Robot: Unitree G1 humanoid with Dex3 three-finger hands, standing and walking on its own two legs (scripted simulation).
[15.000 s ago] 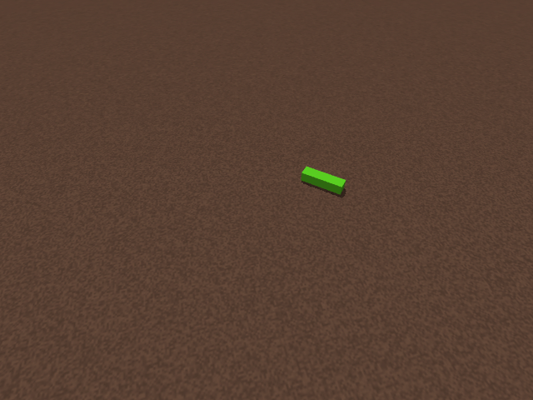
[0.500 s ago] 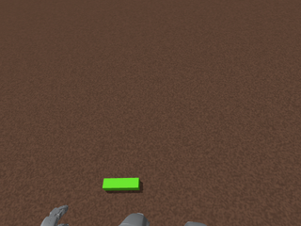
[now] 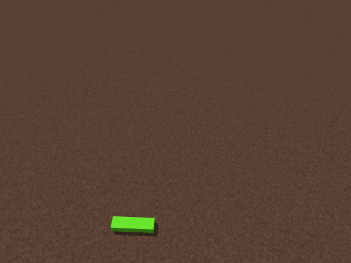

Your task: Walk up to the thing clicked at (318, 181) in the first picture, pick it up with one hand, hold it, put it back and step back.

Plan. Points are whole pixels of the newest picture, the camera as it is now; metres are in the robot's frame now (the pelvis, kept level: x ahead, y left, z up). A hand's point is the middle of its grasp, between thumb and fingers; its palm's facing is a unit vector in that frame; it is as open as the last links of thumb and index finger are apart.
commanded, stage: walk up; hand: left
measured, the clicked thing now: (133, 224) +0.48 +0.22 -0.74
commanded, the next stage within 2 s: stand in 0.48 s
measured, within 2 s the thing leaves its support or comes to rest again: neither
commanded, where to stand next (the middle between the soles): +0.08 +0.01 m, yaw -4 degrees
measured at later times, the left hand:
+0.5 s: hand out of the picture +0.15 +0.30 -0.18, palm faces -0.05 -0.92 -0.38, open 7.4 cm
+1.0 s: hand out of the picture +0.11 +0.29 -0.15, palm faces -0.08 -0.93 -0.35, open 7.4 cm
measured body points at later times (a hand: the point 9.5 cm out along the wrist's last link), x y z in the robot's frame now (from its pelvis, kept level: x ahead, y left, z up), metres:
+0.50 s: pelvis +0.02 +0.03 -0.03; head +0.08 +0.05 +0.41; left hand +0.15 +0.34 -0.15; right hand +0.10 -0.29 -0.14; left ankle +0.10 +0.15 -0.74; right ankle +0.07 -0.12 -0.73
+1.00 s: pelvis +0.04 +0.04 +0.00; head +0.04 +0.04 +0.45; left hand +0.11 +0.34 -0.12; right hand +0.10 -0.26 -0.13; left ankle +0.10 +0.15 -0.74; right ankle +0.01 -0.10 -0.74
